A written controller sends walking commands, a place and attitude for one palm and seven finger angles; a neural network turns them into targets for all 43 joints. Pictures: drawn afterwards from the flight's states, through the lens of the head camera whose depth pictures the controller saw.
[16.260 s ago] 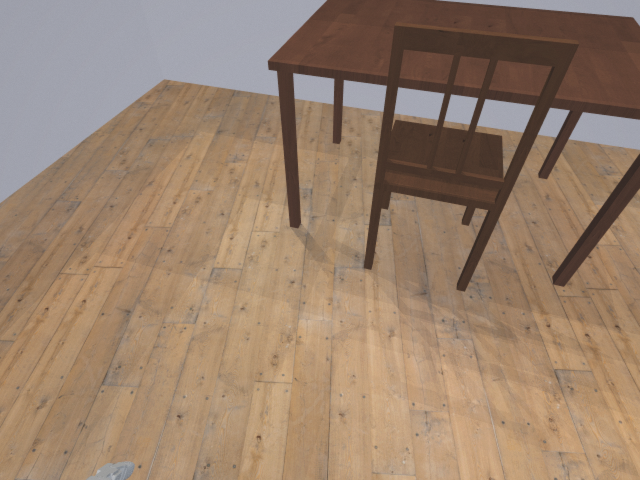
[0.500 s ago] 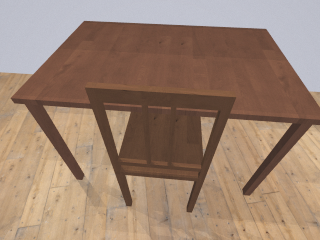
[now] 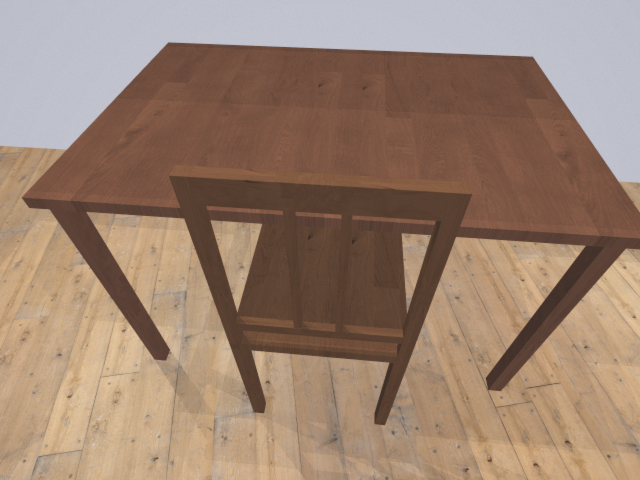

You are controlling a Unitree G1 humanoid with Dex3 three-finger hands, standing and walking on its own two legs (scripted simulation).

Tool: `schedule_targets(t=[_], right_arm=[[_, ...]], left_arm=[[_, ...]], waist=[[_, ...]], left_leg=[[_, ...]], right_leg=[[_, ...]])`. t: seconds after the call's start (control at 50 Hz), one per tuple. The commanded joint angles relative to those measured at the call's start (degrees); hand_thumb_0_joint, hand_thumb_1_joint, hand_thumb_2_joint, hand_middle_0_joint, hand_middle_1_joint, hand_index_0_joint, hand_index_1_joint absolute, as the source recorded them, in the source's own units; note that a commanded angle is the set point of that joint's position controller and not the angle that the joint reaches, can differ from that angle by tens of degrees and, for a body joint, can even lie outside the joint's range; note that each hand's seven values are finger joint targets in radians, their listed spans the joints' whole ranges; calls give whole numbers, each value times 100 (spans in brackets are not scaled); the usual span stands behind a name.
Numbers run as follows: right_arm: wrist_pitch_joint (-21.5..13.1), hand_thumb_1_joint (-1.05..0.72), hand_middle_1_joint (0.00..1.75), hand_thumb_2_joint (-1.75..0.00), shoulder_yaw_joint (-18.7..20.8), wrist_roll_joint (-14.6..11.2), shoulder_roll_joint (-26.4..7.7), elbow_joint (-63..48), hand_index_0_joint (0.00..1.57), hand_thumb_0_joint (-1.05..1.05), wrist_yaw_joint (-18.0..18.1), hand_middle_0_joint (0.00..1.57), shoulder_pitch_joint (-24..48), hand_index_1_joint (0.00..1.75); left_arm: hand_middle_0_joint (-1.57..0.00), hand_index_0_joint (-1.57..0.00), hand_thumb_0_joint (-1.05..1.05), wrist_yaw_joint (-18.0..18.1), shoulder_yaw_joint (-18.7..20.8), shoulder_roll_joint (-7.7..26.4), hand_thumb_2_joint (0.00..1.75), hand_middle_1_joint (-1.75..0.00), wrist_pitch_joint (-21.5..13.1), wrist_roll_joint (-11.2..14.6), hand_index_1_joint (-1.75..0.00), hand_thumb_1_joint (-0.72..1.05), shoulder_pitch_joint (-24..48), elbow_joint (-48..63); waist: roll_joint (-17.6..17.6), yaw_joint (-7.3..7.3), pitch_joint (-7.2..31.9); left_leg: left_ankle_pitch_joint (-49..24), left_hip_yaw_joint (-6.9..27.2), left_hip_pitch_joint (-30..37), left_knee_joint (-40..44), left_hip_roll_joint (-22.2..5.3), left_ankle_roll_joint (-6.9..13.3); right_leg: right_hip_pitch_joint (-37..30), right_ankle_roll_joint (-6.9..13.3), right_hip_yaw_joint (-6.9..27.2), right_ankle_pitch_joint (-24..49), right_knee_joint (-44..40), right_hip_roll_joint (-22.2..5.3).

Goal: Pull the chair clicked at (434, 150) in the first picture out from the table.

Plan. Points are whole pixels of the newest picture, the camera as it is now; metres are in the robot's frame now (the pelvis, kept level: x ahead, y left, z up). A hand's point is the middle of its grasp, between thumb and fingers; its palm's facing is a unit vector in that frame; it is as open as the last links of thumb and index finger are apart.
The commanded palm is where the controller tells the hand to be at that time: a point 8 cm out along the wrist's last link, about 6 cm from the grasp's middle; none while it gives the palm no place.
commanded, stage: look again from close up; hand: left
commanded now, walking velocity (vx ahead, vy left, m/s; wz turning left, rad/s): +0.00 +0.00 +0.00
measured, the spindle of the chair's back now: (294, 275) +0.46 +0.08 -0.07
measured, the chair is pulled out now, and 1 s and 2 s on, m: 0.00 0.00 0.00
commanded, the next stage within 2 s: raise the hand toward the chair's back in 1.68 s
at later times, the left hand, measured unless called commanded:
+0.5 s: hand out of the picture -0.03 +0.15 -0.17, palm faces +0.07 -0.98 -0.17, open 7.4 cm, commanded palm none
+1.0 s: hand out of the picture -0.04 +0.15 -0.17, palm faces +0.07 -0.98 -0.18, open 7.4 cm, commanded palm none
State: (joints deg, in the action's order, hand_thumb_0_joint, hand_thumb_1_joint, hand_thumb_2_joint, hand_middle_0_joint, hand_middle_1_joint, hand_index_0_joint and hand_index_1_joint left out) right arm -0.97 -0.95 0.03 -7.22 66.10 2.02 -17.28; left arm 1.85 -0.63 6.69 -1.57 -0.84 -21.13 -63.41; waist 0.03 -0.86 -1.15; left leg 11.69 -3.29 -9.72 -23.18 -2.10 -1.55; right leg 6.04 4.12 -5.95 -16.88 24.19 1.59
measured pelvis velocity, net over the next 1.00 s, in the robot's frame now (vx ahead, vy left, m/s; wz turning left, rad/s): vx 0.00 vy -0.01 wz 0.01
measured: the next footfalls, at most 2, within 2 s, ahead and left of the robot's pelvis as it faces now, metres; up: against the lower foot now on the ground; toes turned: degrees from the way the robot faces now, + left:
none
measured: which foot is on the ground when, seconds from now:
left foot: down 0.00-1.00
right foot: down 0.00-1.00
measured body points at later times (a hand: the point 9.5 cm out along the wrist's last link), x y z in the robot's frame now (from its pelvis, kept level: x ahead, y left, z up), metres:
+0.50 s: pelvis +0.00 +0.00 +0.00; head +0.00 -0.01 +0.45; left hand -0.03 +0.21 -0.16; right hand +0.00 -0.21 -0.17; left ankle +0.01 +0.14 -0.74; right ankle -0.04 -0.06 -0.74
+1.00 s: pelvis +0.00 -0.01 +0.00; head +0.00 -0.02 +0.45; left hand -0.04 +0.20 -0.16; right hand -0.01 -0.21 -0.17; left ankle +0.01 +0.14 -0.74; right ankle -0.04 -0.06 -0.74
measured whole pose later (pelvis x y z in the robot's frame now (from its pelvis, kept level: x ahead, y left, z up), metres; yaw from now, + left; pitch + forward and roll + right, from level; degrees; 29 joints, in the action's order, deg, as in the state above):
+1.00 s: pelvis +0.00 -0.01 +0.00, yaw +0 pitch -2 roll +1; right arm -0.9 -1.0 0.0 -7.2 66.1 2.4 -17.6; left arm 1.9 -0.5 6.3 -1.6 -0.8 -21.8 -64.2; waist 0.3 -1.0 -0.9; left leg 12.0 -2.7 -9.3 -23.2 -2.2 -1.9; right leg 5.4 4.5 -6.4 -17.4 24.1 1.8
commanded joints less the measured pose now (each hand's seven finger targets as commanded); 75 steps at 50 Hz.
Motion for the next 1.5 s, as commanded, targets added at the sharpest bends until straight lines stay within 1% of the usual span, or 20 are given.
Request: schedule_targets(t=[0.0, 0.2, 0.22, 0.3, 0.32, 0.38, 0.62, 0.8, 0.82, 0.92, 1.0, 1.02, 1.1, 1.12, 1.16, 1.2, 1.22, 1.3, 1.32, 1.48], right_arm=[[-54, -90, 30, -90, 59, 10, -432, -146, 20, 0, 15, 20, -351, 30], [-72, -90, 30, -90, 54, 4, -438, -143, 20, 0, 26, 20, -352, 30], [-67, -90, 30, -90, 49, -6, -400, -140, 20, 0, 31, 20, -328, 30], [-75, -90, 30, -90, 55, 2, -430, -147, 20, 0, 37, 20, -364, 30], [-68, -90, 30, -90, 47, -9, -404, -135, 20, 0, 40, 20, -330, 30], [-68, -90, 30, -90, 56, 4, -440, -143, 20, 0, 40, 20, -344, 30], [-44, -90, 30, -90, 48, -3, -397, -153, 20, 0, 38, 20, -314, 30], [-72, -90, 30, -90, 52, 4, -438, -153, 20, 0, 43, 20, -373, 30], [-65, -90, 30, -90, 48, -8, -407, -148, 20, 0, 46, 20, -334, 30], [-45, -90, 30, -90, 46, -5, -372, -145, 20, 0, 47, 20, -338, 30], [-61, -90, 30, -90, 43, 1, -413, -143, 20, 0, 48, 20, -384, 30], [-54, -90, 30, -90, 40, -9, -372, -138, 20, 0, 50, 20, -342, 30], [-52, -90, 30, -90, 44, 4, -386, -141, 20, 0, 54, 20, -393, 30], [-48, -90, 30, -90, 36, -6, -357, -144, 20, 0, 55, 20, -345, 30], [-55, -90, 30, -90, 37, 1, -382, -139, 20, 0, 54, 20, -396, 30], [-51, -90, 30, -90, 41, 2, -389, -145, 20, 0, 58, 20, -382, 30], [-42, -90, 30, -90, 41, -8, -353, -150, 20, 0, 62, 20, -334, 30], [-51, -90, 30, -90, 43, 1, -384, -152, 20, 0, 57, 20, -392, 30], [-44, -90, 30, -90, 42, -5, -354, -149, 20, 0, 62, 20, -352, 30], [-68, -90, 30, -90, 41, 0, -396, -152, 20, 0, 62, 20, -392, 30]], left_arm=[[-20, -20, 0, 51, 79, 581, 90, -30, -32, 20, -30, 90, -536, 86], [-20, -20, 0, 56, 88, 587, 90, -30, -44, 23, -30, 90, -551, 74], [-20, -20, 0, 51, 90, 582, 90, -30, -37, 21, -30, 90, -530, 72], [-20, -20, 0, 60, 94, 568, 90, -30, -47, 20, -30, 90, -569, 50], [-20, -20, 0, 53, 85, 576, 90, -30, -36, 24, -30, 90, -547, 54], [-20, -20, 0, 62, 89, 565, 90, -30, -41, 19, -30, 90, -573, 47], [-20, -20, 0, 48, 90, 558, 90, -30, -21, 21, -30, 90, -534, 32], [-20, -20, 0, 54, 102, 556, 90, -30, -46, 23, -30, 90, -579, 23], [-20, -20, 0, 47, 91, 556, 90, -30, -35, 24, -30, 90, -541, 15], [-20, -20, 0, 51, 92, 537, 90, -30, -28, 19, -30, 90, -593, -14], [-20, -20, 0, 58, 100, 540, 90, -30, -42, 21, -30, 90, -624, -9], [-20, -20, 0, 53, 94, 534, 90, -30, -32, 22, -30, 90, -595, -12], [-20, -20, 0, 63, 104, 543, 90, -30, -42, 22, -30, 90, -637, -17], [-20, -20, 0, 57, 99, 546, 90, -30, -31, 23, -30, 90, -620, -23], [-20, -20, 0, 63, 104, 557, 90, -30, -40, 17, -30, 90, -648, -21], [-20, -20, 0, 69, 110, 552, 90, -30, -45, 19, -30, 90, -669, -20], [-20, -20, 0, 62, 100, 536, 90, -30, -30, 20, -30, 90, -636, -32], [-20, -20, 0, 63, 104, 539, 90, -30, -38, 19, -30, 90, -649, -21], [-20, -20, 0, 55, 95, 526, 90, -30, -28, 21, -30, 90, -624, -32], [-20, -20, 0, 55, 101, 506, 90, -30, -40, 16, -30, 90, -650, -45]], waist=[[-86, -1, -458], [-81, -7, -320], [-111, -20, -494], [-102, -11, -292], [-123, -22, -473], [-88, -11, -351], [-125, -18, -685], [-89, -7, -264], [-58, -21, -492], [-136, -32, -640], [-169, -16, -397], [-153, -34, -610], [-158, -20, -427], [-127, -44, -637], [-99, -22, -424], [-181, -31, -405], [-120, -40, -636], [-78, -19, -428], [-78, -31, -638], [-84, -18, -428]], left_leg=[[-583, 380, 89, 230, -312, 303], [-769, 374, 120, 199, -326, 307], [-706, 360, 30, 242, -330, 309], [-832, 375, 128, 171, -330, 314], [-734, 368, 50, 236, -327, 314], [-820, 385, 139, 183, -329, 313], [-541, 381, 7, 294, -311, 312], [-803, 397, 187, 196, -332, 317], [-713, 371, 90, 247, -332, 312], [-563, 355, 13, 260, -315, 312], [-696, 380, 104, 198, -315, 311], [-620, 375, 12, 243, -306, 316], [-660, 375, 39, 164, -284, 303], [-618, 352, -32, 217, -291, 308], [-685, 360, 39, 164, -294, 305], [-689, 356, 32, 127, -279, 301], [-615, 342, -28, 182, -282, 301], [-690, 381, 83, 155, -290, 315], [-626, 366, 18, 209, -296, 312], [-755, 405, 139, 200, -320, 329]], right_leg=[[621, -143, 784, 990, -684, -814], [460, -163, 746, 1374, -603, -827], [507, -173, 716, 1335, -639, -813], [417, -174, 730, 1535, -582, -837], [487, -171, 711, 1429, -615, -819], [459, -162, 716, 1515, -579, -837], [638, -157, 725, 997, -727, -802], [413, -145, 697, 1430, -603, -835], [514, -151, 687, 1322, -644, -805], [599, -172, 712, 1135, -715, -823], [469, -167, 716, 1350, -637, -839], [551, -182, 706, 1255, -689, -820], [437, -196, 734, 1386, -660, -854], [526, -208, 701, 1350, -692, -843], [428, -212, 712, 1466, -644, -865], [385, -238, 709, 1581, -644, -878], [510, -228, 699, 1466, -688, -849], [454, -205, 717, 1388, -670, -856], [559, -193, 692, 1294, -705, -827], [479, -170, 683, 1373, -647, -826]])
